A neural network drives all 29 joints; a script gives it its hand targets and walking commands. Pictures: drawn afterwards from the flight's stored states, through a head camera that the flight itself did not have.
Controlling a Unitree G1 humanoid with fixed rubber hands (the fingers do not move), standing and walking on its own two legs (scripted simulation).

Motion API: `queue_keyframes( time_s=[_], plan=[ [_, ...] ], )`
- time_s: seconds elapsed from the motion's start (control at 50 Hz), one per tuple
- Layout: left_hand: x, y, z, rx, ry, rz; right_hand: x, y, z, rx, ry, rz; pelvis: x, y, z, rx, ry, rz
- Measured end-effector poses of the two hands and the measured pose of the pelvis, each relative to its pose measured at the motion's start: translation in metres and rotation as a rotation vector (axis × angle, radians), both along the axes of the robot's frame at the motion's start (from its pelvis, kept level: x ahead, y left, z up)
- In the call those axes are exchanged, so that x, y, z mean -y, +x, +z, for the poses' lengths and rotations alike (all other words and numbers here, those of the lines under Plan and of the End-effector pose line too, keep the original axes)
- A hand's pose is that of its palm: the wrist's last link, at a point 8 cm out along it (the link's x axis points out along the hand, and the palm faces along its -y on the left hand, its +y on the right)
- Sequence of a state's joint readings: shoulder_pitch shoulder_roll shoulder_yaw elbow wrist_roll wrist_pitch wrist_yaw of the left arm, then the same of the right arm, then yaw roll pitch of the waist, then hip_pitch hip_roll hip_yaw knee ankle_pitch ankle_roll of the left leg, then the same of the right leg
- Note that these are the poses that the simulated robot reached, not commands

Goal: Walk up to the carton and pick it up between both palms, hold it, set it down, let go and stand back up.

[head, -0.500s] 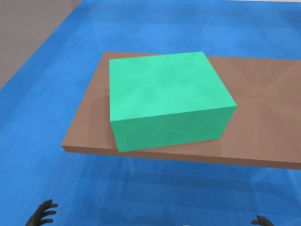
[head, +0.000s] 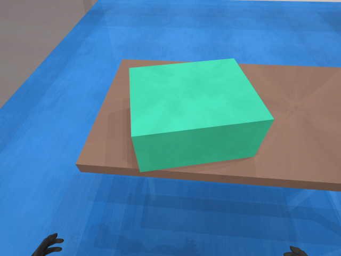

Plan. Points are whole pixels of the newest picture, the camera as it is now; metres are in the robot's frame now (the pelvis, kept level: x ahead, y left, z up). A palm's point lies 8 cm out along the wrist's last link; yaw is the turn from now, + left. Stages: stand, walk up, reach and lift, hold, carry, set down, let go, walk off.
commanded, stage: walk up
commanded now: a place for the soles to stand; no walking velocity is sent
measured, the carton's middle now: (190, 111) +0.47 -0.06 +0.06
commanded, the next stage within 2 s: reach and lift in 0.48 s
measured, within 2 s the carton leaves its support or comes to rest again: neither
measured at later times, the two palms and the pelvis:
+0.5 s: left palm out of the picture +0.11 +0.33 -0.07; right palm out of the picture +0.07 -0.30 -0.10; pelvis +0.00 +0.00 +0.00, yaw +0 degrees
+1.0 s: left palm (52, 238) +0.18 +0.28 -0.03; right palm (316, 236) +0.16 -0.31 -0.03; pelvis +0.01 -0.01 +0.01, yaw -1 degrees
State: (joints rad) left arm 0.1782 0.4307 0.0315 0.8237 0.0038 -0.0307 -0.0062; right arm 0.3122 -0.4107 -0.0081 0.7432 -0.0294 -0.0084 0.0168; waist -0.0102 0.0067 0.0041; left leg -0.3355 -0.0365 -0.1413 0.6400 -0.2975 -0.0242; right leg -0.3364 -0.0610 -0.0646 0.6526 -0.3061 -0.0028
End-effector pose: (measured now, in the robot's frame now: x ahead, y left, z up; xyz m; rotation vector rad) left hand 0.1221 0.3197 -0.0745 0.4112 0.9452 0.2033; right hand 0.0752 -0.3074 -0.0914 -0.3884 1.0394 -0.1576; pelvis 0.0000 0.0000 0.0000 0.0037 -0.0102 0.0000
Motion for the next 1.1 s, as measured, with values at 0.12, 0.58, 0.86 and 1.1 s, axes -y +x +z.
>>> queue_keyframes(
  time_s=[0.12, 0.58, 0.86, 1.1],
  plan=[
    [-0.005, -0.001, -0.002, -0.008, -0.004, 0.001, -0.005, -0.002, 0.0, -0.011, -0.002, 0.003, -0.005, -0.001, 0.0, 0.002, -0.003, 0.002],
    [-0.001, 0.004, -0.003, -0.138, 0.032, 0.058, 0.004, 0.012, -0.004, 0.088, 0.03, -0.059, 0.0, -0.006, -0.002, 0.018, -0.008, -0.005],
    [0.05, 0.077, 0.034, 0.103, -0.044, -0.012, 0.022, 0.058, 0.033, 0.227, 0.008, -0.017, 0.019, 0.006, 0.006, 0.027, -0.014, -0.027],
    [0.042, 0.044, 0.053, 0.161, -0.065, -0.011, -0.009, 0.085, 0.072, 0.379, 0.053, 0.031, 0.005, 0.004, 0.018, 0.042, -0.029, -0.024]
  ],
)
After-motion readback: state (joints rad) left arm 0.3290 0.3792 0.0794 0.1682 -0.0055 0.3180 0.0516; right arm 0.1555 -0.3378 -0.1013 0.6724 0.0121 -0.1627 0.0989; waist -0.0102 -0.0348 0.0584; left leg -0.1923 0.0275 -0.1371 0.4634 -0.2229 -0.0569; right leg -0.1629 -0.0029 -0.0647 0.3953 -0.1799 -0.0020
